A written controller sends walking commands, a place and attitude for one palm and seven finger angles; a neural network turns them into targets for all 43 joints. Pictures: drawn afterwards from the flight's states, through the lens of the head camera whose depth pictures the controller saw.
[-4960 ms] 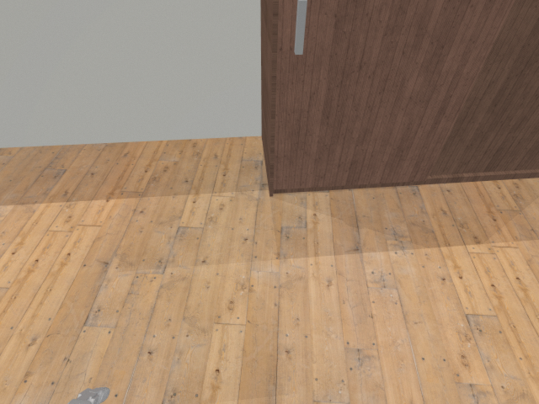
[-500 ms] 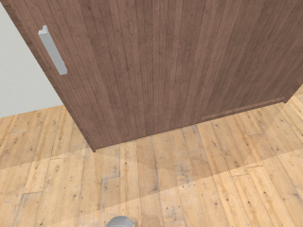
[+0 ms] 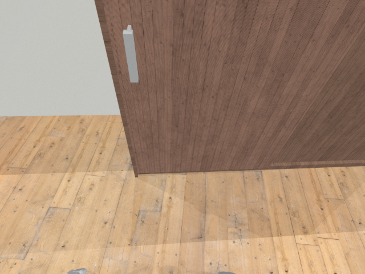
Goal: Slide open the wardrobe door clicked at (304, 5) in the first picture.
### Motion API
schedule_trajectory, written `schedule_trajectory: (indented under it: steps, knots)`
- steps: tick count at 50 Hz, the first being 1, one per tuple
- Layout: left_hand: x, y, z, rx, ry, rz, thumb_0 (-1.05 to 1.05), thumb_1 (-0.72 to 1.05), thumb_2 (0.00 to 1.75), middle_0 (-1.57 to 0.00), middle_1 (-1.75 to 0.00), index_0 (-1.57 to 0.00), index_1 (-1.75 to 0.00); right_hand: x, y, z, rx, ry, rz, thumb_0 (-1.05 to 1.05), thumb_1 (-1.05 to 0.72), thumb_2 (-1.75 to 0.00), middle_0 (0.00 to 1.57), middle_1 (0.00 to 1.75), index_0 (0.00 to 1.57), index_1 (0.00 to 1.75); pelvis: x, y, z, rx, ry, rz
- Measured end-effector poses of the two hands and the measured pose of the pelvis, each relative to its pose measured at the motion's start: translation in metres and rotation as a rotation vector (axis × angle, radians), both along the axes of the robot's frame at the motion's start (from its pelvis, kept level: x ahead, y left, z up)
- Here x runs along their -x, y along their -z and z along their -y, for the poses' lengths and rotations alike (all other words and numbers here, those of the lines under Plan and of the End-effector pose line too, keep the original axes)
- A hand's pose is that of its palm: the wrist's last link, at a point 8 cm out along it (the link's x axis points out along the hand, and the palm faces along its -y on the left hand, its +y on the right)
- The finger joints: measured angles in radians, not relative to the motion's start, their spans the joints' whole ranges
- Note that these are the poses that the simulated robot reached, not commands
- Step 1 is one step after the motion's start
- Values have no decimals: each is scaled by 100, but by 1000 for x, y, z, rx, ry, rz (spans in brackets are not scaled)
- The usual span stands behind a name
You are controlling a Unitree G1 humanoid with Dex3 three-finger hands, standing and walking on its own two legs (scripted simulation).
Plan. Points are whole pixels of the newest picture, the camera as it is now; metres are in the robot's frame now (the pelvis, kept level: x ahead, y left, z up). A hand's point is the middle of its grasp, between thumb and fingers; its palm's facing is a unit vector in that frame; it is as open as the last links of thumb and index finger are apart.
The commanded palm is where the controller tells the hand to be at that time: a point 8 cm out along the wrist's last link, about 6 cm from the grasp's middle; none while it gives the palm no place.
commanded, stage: turn to face it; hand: left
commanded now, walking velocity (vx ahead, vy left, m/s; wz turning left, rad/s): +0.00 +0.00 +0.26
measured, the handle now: (132, 54) +0.72 +0.21 +0.08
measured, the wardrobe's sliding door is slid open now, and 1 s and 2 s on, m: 0.00 0.00 0.00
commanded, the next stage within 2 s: take the last steps up to it in 0.06 s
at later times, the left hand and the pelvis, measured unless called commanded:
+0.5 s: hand out of the picture -0.04 +0.14 -0.16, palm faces +0.22 -0.95 -0.24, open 7.3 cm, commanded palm none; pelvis +0.01 -0.04 +0.00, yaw +8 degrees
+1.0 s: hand (86, 267) +0.16 +0.25 -0.18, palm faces +0.19 -0.97 -0.17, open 7.4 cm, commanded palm none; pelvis +0.14 +0.06 +0.00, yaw +7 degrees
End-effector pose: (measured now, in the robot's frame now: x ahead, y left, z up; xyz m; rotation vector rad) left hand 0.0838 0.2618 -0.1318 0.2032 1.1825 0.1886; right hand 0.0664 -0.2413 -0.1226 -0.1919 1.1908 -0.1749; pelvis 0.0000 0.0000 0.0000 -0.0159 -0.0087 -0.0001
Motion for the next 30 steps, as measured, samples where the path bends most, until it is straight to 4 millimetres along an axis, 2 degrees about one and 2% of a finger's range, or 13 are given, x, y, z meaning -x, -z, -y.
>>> schedule_trajectory:
  steps: [5,8,12,16,20,23,27,30]
  knots:
    - [-7,-7,25,-9,5,37,1,91,90,-20,-30,-20,-30,29,19,12,-39,16,-78,0,-90,-90,21,30,21,30,4,4,16,-18,-30,-5]
    - [-3,-8,42,-25,-1,65,1,90,90,-20,-30,-20,-30,42,34,25,-66,23,-115,1,-90,-90,21,30,21,30,6,10,30,-37,-44,-8]
    - [20,-15,62,-26,-24,54,0,90,90,-20,-30,-20,-30,50,39,39,-80,13,-154,1,-90,-90,20,30,20,30,9,6,41,-40,-77,5]
    - [52,-18,73,-10,-85,13,0,90,90,-20,-30,-21,-30,46,34,49,-84,-22,-169,1,-91,-90,20,30,20,30,6,-1,47,-48,-103,12]
    - [90,-15,75,-2,-157,-50,0,92,90,-21,-30,-21,-30,35,29,52,-73,-59,-177,1,-91,-90,20,30,20,30,-1,-4,47,-46,-129,10]
    - [120,-11,78,20,-205,-124,0,92,90,-20,-30,-21,-30,18,26,47,-62,-88,-174,1,-91,-90,20,30,20,30,-9,-5,42,-42,-140,5]
    - [159,-5,82,67,-267,-241,0,91,90,-20,-30,-20,-30,-19,21,29,-52,-137,-143,1,-91,-90,20,30,20,30,-21,-4,29,-34,-151,-3]
    - [182,0,82,111,-310,-330,1,91,90,-20,-30,-20,-30,-56,17,5,-47,-182,-98,1,-91,-90,20,30,20,30,-32,-2,14,-25,-154,-9]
